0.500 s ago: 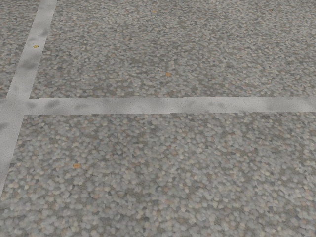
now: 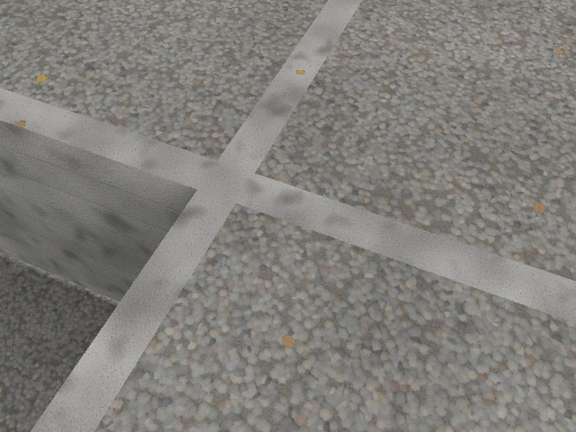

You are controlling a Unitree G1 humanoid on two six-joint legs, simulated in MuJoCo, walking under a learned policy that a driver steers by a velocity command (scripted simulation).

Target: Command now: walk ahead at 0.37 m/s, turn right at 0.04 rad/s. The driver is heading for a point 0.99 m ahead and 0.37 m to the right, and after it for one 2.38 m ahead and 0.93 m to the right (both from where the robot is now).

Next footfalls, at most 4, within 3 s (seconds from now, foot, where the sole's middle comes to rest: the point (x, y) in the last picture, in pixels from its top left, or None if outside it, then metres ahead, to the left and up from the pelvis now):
0.14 left None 0.11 0.12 -0.77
0.60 right None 0.39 -0.26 -0.77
1.08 left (478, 278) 0.84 -0.46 -0.77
1.48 right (555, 194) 1.14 -0.74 -0.77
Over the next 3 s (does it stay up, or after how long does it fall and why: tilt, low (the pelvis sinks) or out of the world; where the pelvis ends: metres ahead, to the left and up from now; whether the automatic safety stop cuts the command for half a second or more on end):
stays up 1.12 -0.62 0.01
